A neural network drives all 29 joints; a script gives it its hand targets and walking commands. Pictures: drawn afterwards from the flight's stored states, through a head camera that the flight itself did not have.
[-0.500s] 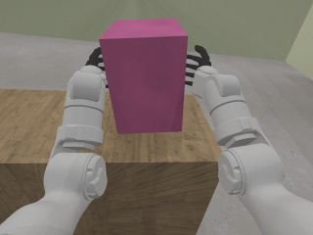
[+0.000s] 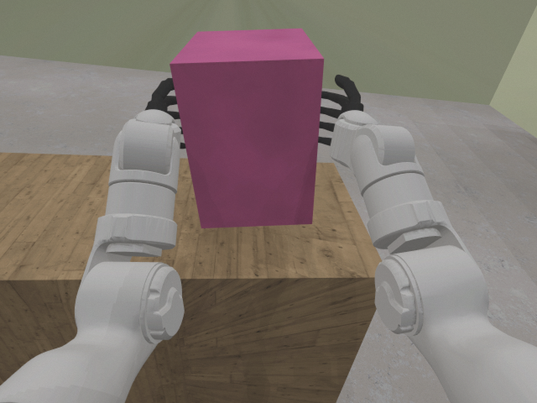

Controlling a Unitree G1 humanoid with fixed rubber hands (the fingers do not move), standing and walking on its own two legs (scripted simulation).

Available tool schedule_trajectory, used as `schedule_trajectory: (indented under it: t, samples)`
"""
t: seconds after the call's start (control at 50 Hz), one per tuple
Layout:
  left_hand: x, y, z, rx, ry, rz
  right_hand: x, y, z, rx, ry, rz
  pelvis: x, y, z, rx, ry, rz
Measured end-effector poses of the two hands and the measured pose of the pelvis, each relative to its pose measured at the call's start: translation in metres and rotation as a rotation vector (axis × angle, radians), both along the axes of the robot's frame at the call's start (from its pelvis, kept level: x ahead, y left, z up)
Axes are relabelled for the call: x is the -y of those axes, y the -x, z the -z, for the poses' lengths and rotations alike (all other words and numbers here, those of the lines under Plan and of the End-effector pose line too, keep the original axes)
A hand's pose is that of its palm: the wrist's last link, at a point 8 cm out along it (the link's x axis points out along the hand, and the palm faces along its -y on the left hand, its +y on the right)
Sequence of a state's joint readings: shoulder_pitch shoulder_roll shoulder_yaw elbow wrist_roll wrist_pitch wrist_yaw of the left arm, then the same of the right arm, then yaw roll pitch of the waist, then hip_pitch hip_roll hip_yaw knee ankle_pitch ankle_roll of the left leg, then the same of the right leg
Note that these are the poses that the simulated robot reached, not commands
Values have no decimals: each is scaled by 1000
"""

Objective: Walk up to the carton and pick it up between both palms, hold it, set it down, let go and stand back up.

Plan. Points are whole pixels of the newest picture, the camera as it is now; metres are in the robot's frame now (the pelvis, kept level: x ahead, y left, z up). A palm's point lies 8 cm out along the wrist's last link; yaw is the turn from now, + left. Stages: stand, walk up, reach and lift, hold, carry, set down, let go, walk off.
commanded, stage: hold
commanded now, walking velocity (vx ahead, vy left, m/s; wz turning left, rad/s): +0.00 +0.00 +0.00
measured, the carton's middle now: (253, 125) +0.46 -0.01 +0.28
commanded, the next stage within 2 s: set down in 0.50 s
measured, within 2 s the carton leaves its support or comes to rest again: neither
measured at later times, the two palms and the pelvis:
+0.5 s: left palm (157, 124) +0.39 +0.13 +0.30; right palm (349, 125) +0.37 -0.13 +0.32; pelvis +0.00 +0.00 +0.00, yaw +0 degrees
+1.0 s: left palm (177, 133) +0.42 +0.11 +0.27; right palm (352, 100) +0.40 -0.14 +0.34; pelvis +0.02 +0.00 +0.00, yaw +0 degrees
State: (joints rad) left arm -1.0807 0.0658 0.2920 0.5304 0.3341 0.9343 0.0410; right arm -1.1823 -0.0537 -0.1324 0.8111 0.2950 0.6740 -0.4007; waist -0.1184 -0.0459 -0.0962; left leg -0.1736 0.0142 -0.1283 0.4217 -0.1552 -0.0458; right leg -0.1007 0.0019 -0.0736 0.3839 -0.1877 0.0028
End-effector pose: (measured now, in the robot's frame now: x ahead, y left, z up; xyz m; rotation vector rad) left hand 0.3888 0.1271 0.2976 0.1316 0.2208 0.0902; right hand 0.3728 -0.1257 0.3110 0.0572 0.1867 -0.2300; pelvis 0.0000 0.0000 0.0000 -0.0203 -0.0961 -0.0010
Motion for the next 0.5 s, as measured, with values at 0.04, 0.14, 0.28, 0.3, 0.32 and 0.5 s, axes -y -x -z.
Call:
schedule_trajectory:
  t: [0.04,0.14,0.28,0.3,0.32,0.5]
  samples:
    - [0,0,-1,3,0,-1,0,0,-1,2,-1,0,0,0,0,0,0,0]
    - [0,1,-2,9,1,-1,0,0,-2,7,-2,-1,0,0,0,0,0,0]
    - [0,1,-3,9,0,0,1,1,-2,5,-4,-2,0,0,0,0,0,0]
    - [0,1,-3,9,-1,0,1,1,-2,5,-5,-2,0,0,0,0,0,0]
    - [0,1,-4,10,-1,-1,1,1,-2,5,-6,-2,0,0,0,0,0,0]
    - [1,3,-6,16,-2,1,1,2,-5,12,-8,-2,0,0,0,0,0,0]
